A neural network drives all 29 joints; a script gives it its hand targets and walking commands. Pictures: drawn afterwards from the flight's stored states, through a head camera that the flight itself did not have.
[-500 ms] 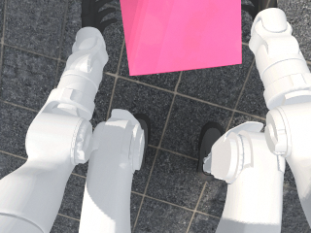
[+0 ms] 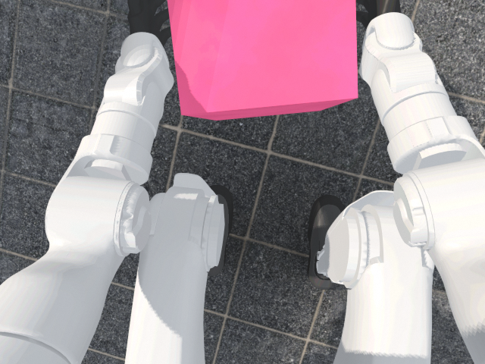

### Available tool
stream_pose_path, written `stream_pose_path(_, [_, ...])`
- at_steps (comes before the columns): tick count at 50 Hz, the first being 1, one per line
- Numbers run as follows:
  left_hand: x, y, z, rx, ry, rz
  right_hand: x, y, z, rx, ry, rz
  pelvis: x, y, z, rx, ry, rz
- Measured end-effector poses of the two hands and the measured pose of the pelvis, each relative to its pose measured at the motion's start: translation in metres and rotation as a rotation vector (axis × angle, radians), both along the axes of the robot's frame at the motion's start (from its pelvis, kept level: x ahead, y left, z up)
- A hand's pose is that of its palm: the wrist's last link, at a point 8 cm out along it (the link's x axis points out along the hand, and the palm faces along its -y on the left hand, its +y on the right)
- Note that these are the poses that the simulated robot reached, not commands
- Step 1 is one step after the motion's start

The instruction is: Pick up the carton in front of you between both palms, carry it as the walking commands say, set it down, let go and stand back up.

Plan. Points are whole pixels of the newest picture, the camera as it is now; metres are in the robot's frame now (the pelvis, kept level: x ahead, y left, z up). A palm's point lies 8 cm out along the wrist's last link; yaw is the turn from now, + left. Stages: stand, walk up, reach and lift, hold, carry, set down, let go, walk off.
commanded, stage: reach and lift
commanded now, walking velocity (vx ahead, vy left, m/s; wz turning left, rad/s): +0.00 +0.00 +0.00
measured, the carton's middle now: (262, 46) +0.52 +0.03 -0.22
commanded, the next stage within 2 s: none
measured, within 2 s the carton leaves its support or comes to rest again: neither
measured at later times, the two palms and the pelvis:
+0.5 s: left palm (35, 0) +0.47 +0.18 +0.06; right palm out of the picture +0.50 -0.12 +0.06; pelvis +0.01 +0.00 +0.12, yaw +0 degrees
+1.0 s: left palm out of the picture +0.45 +0.17 +0.22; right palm out of the picture +0.46 -0.13 +0.22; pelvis +0.05 +0.00 +0.25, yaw -1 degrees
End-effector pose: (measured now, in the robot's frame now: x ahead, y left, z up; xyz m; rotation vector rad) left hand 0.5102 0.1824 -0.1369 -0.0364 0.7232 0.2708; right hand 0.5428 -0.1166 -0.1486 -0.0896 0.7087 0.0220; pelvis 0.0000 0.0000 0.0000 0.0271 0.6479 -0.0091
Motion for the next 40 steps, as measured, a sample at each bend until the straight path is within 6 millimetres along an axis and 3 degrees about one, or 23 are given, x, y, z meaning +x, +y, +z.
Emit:
stream_pose_path(6, [-0.011,-0.009,0.056,-0.024,-0.052,-0.003,-0.013,-0.009,0.063,0.020,-0.045,-0.041,0.003,0.003,0.018,-0.005,-0.003,-0.010])
stream_pose_path(10, [-0.018,-0.013,0.100,-0.045,-0.058,-0.002,-0.022,-0.012,0.111,0.046,-0.043,-0.066,0.004,0.004,0.040,-0.001,0.022,-0.015])
stream_pose_path(14, [-0.026,-0.012,0.135,-0.041,-0.039,0.001,-0.029,-0.011,0.147,0.050,-0.023,-0.071,0.006,0.003,0.064,0.002,0.050,-0.011])
stream_pose_path(23, [-0.036,-0.003,0.187,-0.029,-0.040,0.001,-0.038,-0.002,0.198,0.047,-0.025,-0.067,0.011,0.002,0.110,-0.005,0.088,0.000])
stream_pose_path(31, [-0.039,-0.012,0.230,-0.036,-0.054,-0.026,-0.053,-0.012,0.239,0.055,-0.039,-0.107,0.022,0.004,0.145,-0.016,0.071,-0.002])
stream_pose_path(40, [-0.051,-0.016,0.291,-0.037,-0.049,-0.035,-0.069,-0.016,0.298,0.068,-0.033,-0.126,0.036,0.004,0.193,-0.014,0.000,-0.010])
